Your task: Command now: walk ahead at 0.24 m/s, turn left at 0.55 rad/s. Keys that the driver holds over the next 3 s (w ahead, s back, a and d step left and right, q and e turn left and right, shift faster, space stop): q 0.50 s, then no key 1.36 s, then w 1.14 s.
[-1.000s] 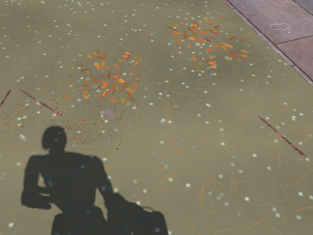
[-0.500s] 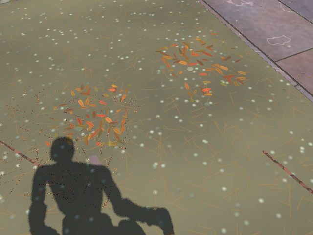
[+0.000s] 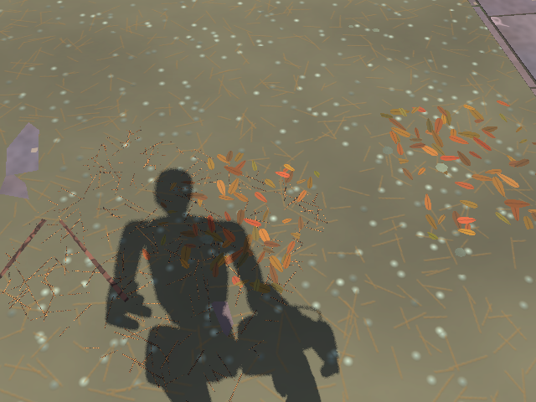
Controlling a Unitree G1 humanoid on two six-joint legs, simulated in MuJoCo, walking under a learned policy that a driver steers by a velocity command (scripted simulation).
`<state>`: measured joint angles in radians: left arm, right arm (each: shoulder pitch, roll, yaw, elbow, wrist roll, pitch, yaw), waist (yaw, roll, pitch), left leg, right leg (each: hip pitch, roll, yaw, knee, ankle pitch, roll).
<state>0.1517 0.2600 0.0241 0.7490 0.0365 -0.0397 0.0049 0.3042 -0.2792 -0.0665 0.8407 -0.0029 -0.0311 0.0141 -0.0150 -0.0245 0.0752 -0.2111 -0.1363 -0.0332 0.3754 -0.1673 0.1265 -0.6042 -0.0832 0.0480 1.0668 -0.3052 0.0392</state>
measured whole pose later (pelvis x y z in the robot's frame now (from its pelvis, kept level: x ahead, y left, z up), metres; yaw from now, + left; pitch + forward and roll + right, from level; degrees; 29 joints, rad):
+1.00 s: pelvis +0.10 -0.03 +0.00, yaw +24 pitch -1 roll +0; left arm 0.27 0.26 0.03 0.86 0.01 0.06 0.02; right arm 0.17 -0.21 0.01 0.80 -0.01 0.01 -0.02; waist 0.02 -0.03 0.03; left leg -0.20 -0.07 -0.01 0.45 -0.23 0.06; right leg -0.19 -0.01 0.00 0.50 -0.30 0.01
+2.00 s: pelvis +0.11 -0.05 +0.00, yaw +24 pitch -1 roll +0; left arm 0.34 0.16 0.01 1.13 0.01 0.01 0.03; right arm 0.31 -0.16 0.00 1.15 -0.02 0.01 -0.03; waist 0.01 0.00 -0.01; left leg -0.23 -0.03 -0.03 0.53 -0.38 0.05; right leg -0.16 0.04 0.01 0.45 -0.34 -0.06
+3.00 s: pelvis +0.54 +0.15 +0.00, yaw +23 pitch +0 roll -1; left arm 0.48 0.15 0.02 1.09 0.01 -0.10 0.01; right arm 0.05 -0.18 -0.03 0.93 -0.02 -0.04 0.03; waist 0.06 0.03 0.05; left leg -0.63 0.09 0.05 0.69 -0.01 0.04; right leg 0.07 0.10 -0.09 0.19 -0.26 -0.10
